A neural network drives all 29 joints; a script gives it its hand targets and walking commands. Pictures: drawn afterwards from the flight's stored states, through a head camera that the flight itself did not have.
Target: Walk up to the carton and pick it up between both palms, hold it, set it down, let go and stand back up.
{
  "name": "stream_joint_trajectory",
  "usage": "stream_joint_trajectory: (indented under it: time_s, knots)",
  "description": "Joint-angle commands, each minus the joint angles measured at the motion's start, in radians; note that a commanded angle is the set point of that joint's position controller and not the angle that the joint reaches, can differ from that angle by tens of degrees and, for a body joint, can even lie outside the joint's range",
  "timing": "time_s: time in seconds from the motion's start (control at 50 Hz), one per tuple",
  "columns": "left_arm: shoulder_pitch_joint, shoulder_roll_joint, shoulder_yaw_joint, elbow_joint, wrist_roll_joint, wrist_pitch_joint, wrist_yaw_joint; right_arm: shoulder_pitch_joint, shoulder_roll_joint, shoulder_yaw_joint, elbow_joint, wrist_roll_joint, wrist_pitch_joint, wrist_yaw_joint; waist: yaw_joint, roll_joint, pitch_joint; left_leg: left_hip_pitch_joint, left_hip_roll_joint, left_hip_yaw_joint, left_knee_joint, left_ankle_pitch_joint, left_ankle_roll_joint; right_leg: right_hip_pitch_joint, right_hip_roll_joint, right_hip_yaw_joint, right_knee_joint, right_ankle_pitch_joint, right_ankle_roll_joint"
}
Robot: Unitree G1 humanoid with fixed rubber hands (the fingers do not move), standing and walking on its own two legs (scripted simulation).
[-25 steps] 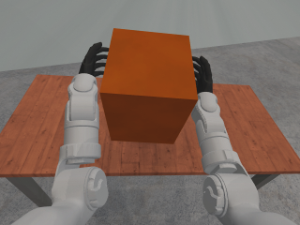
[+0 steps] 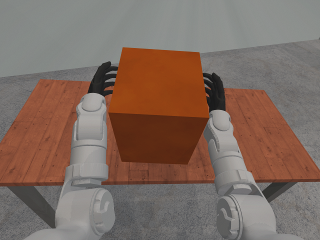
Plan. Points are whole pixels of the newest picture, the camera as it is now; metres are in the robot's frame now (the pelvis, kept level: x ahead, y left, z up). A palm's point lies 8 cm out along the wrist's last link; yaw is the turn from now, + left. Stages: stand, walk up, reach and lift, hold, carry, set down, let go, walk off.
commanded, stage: set down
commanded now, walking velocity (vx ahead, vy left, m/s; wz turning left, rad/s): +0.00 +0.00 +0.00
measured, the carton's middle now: (157, 110) +0.41 -0.03 +0.10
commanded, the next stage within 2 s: none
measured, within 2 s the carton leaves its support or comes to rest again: neither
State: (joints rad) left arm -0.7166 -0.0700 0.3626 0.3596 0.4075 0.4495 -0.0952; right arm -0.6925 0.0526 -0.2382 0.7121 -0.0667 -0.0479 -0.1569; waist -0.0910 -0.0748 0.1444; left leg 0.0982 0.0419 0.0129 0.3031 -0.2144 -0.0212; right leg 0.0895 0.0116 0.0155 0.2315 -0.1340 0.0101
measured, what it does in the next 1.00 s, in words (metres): stands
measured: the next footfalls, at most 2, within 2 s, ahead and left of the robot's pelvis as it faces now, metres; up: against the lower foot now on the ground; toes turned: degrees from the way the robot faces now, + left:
none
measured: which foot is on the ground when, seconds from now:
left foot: down 0.00-1.00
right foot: down 0.00-1.00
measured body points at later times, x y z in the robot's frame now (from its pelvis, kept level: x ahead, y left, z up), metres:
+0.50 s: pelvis +0.03 +0.00 +0.00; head +0.05 +0.04 +0.45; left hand +0.46 +0.12 +0.13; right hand +0.42 -0.17 +0.13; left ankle -0.01 +0.13 -0.75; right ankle +0.01 -0.13 -0.75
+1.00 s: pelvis +0.02 +0.00 +0.00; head +0.03 +0.02 +0.45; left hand +0.43 +0.11 +0.12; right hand +0.39 -0.18 +0.11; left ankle -0.01 +0.13 -0.75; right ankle +0.01 -0.13 -0.75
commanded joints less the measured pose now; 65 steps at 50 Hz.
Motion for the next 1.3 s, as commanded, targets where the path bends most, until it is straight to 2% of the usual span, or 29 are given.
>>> stream_joint_trajectory:
  time_s: [0.0,0.08,0.1,0.16,0.2,0.22,0.3,0.34,0.4,0.46,0.5,0.54,0.56,0.62,0.66,0.74,0.8,0.84,0.86,0.9,0.92,0.96,1.0,1.08,1.1,1.12,1.16,1.22,1.28]
  knots:
    - [-0.540,-0.330,-0.209,0.146,-0.054,-0.088,-0.118,-0.515,0.383,0.114,-0.080,-0.096,-0.015,0.137,-0.009,0.030,-0.238,-0.183,-0.076,0.119,-0.131,-0.030,0.039,0.044,-0.015,-0.142,-0.004,0.043,0.039]
    - [-0.589,-0.349,-0.216,0.158,-0.053,-0.147,-0.090,-0.549,0.418,0.091,-0.062,-0.126,-0.024,0.166,0.001,0.086,-0.291,-0.187,-0.071,0.112,-0.132,-0.013,0.024,0.040,-0.013,-0.143,0.013,0.055,0.036]
    - [-0.617,-0.362,-0.241,0.137,-0.077,-0.164,-0.081,-0.552,0.422,0.093,-0.070,-0.138,-0.034,0.170,-0.012,0.069,-0.333,-0.176,-0.069,0.110,-0.122,0.005,0.027,0.029,-0.013,-0.146,0.020,0.081,0.038]
    - [-0.598,-0.353,-0.222,0.161,-0.065,-0.188,-0.072,-0.552,0.458,0.124,-0.079,-0.145,-0.042,0.174,0.017,0.064,-0.393,-0.203,-0.078,0.112,-0.116,0.042,0.032,0.086,-0.021,-0.124,0.042,0.187,0.057]
    - [-0.579,-0.378,-0.232,0.181,-0.062,-0.199,-0.058,-0.542,0.449,0.093,-0.037,-0.150,-0.040,0.180,0.011,0.097,-0.379,-0.184,-0.068,0.102,-0.104,0.083,0.012,0.050,-0.006,-0.134,0.044,0.197,0.049]
    - [-0.557,-0.374,-0.221,0.201,-0.062,-0.196,-0.061,-0.502,0.450,0.094,-0.014,-0.152,-0.034,0.172,-0.012,0.075,-0.377,-0.164,-0.070,0.105,-0.102,0.106,0.015,0.063,-0.005,-0.134,0.034,0.228,0.051]
    - [-0.491,-0.370,-0.185,0.215,-0.033,-0.184,-0.073,-0.430,0.436,0.107,0.028,-0.142,-0.018,0.163,-0.007,0.064,-0.340,-0.177,-0.076,0.101,-0.087,0.172,0.016,0.104,-0.005,-0.117,0.051,0.387,0.064]
    - [-0.472,-0.389,-0.215,0.192,-0.043,-0.190,-0.072,-0.420,0.449,0.135,-0.012,-0.131,-0.029,0.154,-0.009,0.080,-0.385,-0.174,-0.079,0.103,-0.075,0.213,0.008,0.137,-0.005,-0.117,0.070,0.461,0.061]
    - [-0.414,-0.426,-0.275,0.144,-0.056,-0.194,-0.056,-0.405,0.448,0.173,-0.006,-0.101,-0.054,0.150,-0.024,0.127,-0.429,-0.102,-0.070,0.086,-0.015,0.402,-0.024,0.104,0.009,-0.124,0.102,0.571,0.052]
    - [-0.412,-0.466,-0.325,0.114,-0.092,-0.201,-0.054,-0.408,0.472,0.205,-0.036,-0.109,-0.074,0.138,-0.048,0.106,-0.466,-0.058,-0.064,0.080,0.007,0.466,-0.033,0.087,0.018,-0.134,0.106,0.610,0.050]
    - [-0.386,-0.463,-0.319,0.120,-0.076,-0.207,-0.048,-0.401,0.483,0.218,-0.018,-0.113,-0.088,0.132,-0.041,0.110,-0.471,-0.061,-0.067,0.075,0.028,0.520,-0.039,0.087,0.015,-0.128,0.114,0.661,0.047]
    - [-0.334,-0.486,-0.338,0.100,-0.067,-0.199,-0.042,-0.355,0.478,0.222,0.001,-0.098,-0.099,0.131,-0.044,0.141,-0.479,-0.022,-0.063,0.075,0.039,0.572,-0.044,0.064,0.025,-0.142,0.120,0.664,0.040]
    - [-0.352,-0.482,-0.338,0.099,-0.066,-0.204,-0.041,-0.373,0.472,0.211,0.002,-0.109,-0.106,0.132,-0.042,0.171,-0.482,-0.011,-0.056,0.068,0.039,0.591,-0.056,0.015,0.026,-0.144,0.107,0.593,0.030]
    - [-0.304,-0.493,-0.342,0.112,-0.056,-0.195,-0.035,-0.348,0.449,0.198,0.045,-0.114,-0.122,0.133,-0.039,0.183,-0.431,0.074,-0.045,0.058,0.063,0.680,-0.065,-0.066,0.038,-0.162,0.085,0.552,0.025]
    - [-0.318,-0.498,-0.350,0.107,-0.071,-0.203,-0.040,-0.363,0.456,0.208,0.001,-0.120,-0.134,0.134,-0.028,0.137,-0.458,0.049,-0.046,0.065,0.057,0.659,-0.057,-0.056,0.032,-0.161,0.074,0.571,0.022]
    - [-0.354,-0.502,-0.355,0.141,-0.082,-0.228,-0.036,-0.392,0.458,0.192,-0.015,-0.130,-0.150,0.132,-0.036,0.142,-0.462,-0.031,-0.053,0.073,0.035,0.528,-0.048,-0.004,0.018,-0.141,0.081,0.571,0.026]
    - [-0.348,-0.499,-0.352,0.141,-0.073,-0.244,-0.031,-0.355,0.461,0.184,0.009,-0.147,-0.152,0.138,-0.038,0.129,-0.459,-0.019,-0.048,0.074,0.023,0.513,-0.046,-0.002,0.021,-0.148,0.070,0.545,0.025]
    - [-0.350,-0.447,-0.292,0.201,-0.046,-0.238,-0.043,-0.353,0.461,0.158,0.025,-0.158,-0.137,0.137,-0.030,0.104,-0.408,-0.098,-0.058,0.082,-0.013,0.381,-0.026,0.054,0.002,-0.125,0.060,0.531,0.036]
    - [-0.351,-0.426,-0.253,0.205,-0.035,-0.236,-0.052,-0.348,0.467,0.169,0.013,-0.154,-0.126,0.141,0.000,0.089,-0.384,-0.146,-0.068,0.096,-0.039,0.304,-0.006,0.098,-0.013,-0.111,0.060,0.538,0.044]
    - [-0.356,-0.440,-0.247,0.226,-0.032,-0.235,-0.064,-0.351,0.474,0.145,0.022,-0.162,-0.113,0.138,-0.016,0.078,-0.344,-0.169,-0.069,0.098,-0.053,0.262,0.002,0.110,-0.010,-0.109,0.069,0.536,0.051]
    - [-0.347,-0.431,-0.227,0.238,-0.025,-0.229,-0.065,-0.381,0.452,0.141,-0.006,-0.160,-0.117,0.145,0.006,0.078,-0.355,-0.178,-0.070,0.106,-0.064,0.233,0.006,0.110,-0.014,-0.112,0.064,0.517,0.050]
    - [-0.391,-0.416,-0.191,0.264,-0.025,-0.237,-0.076,-0.364,0.461,0.109,0.001,-0.184,-0.103,0.142,-0.010,0.035,-0.314,-0.223,-0.071,0.107,-0.098,0.119,0.027,0.128,-0.018,-0.104,0.055,0.449,0.058]
    - [-0.410,-0.411,-0.163,0.287,-0.021,-0.247,-0.086,-0.369,0.468,0.092,-0.010,-0.200,-0.093,0.147,-0.001,0.022,-0.313,-0.257,-0.072,0.114,-0.117,0.068,0.038,0.132,-0.025,-0.101,0.055,0.395,0.063]
    - [-0.489,-0.421,-0.161,0.291,-0.028,-0.295,-0.064,-0.427,0.483,0.041,-0.008,-0.235,-0.101,0.176,0.005,0.071,-0.369,-0.221,-0.063,0.110,-0.118,0.054,0.023,0.059,-0.019,-0.115,0.040,0.265,0.047]
    - [-0.496,-0.424,-0.162,0.283,-0.027,-0.302,-0.062,-0.404,0.485,0.022,0.027,-0.244,-0.100,0.177,-0.016,0.076,-0.336,-0.223,-0.063,0.112,-0.118,0.059,0.021,0.048,-0.016,-0.120,0.044,0.282,0.050]
    - [-0.486,-0.432,-0.172,0.272,-0.027,-0.316,-0.059,-0.395,0.506,0.049,0.008,-0.245,-0.106,0.181,0.006,0.080,-0.375,-0.218,-0.061,0.111,-0.111,0.090,0.020,0.046,-0.018,-0.119,0.048,0.296,0.050]
    - [-0.504,-0.414,-0.146,0.309,-0.029,-0.332,-0.060,-0.403,0.513,0.024,0.016,-0.263,-0.102,0.185,-0.006,0.060,-0.358,-0.256,-0.065,0.114,-0.116,0.046,0.031,0.073,-0.021,-0.110,0.048,0.278,0.054]
    - [-0.501,-0.420,-0.153,0.310,-0.019,-0.348,-0.053,-0.408,0.496,0.017,0.019,-0.271,-0.113,0.198,0.004,0.093,-0.401,-0.248,-0.065,0.107,-0.114,0.069,0.022,0.071,-0.020,-0.112,0.050,0.289,0.051]
    - [-0.449,-0.437,-0.129,0.332,0.000,-0.361,-0.049,-0.373,0.520,0.028,0.023,-0.273,-0.118,0.200,0.007,0.067,-0.394,-0.235,-0.065,0.110,-0.106,0.101,0.026,0.072,-0.017,-0.106,0.055,0.341,0.056]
